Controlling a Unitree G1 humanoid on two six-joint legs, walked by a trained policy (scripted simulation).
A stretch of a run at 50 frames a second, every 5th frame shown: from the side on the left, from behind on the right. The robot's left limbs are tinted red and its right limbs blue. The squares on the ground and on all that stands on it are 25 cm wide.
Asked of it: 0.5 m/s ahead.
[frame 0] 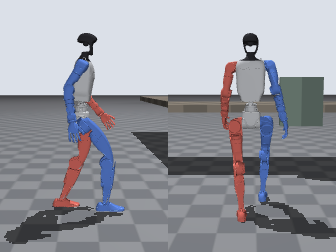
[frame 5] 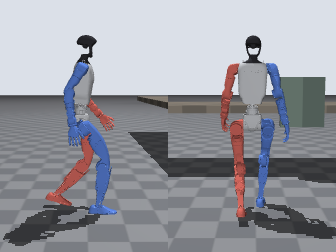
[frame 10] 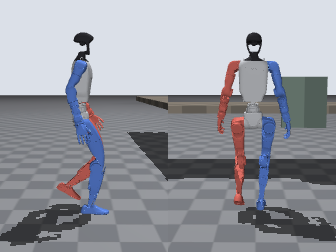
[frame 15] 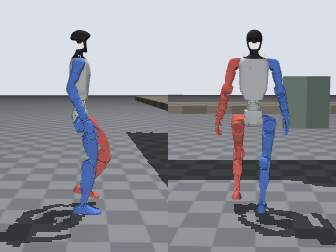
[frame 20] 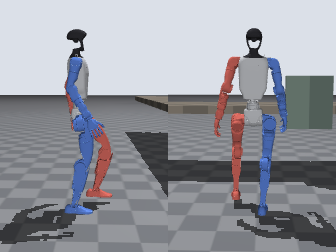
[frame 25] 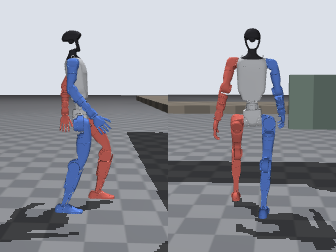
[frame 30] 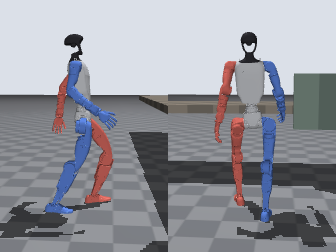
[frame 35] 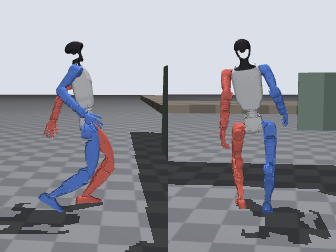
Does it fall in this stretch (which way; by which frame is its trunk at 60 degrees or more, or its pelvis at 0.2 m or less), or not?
no
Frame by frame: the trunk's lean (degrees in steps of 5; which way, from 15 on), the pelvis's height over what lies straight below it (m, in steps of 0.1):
0: 5, 0.8
5: 5, 0.7
10: 5, 0.8
15: 0, 0.8
20: 5, 0.8
25: 10, 0.8
30: 10, 0.7
35: 15 backward and to its left, 0.7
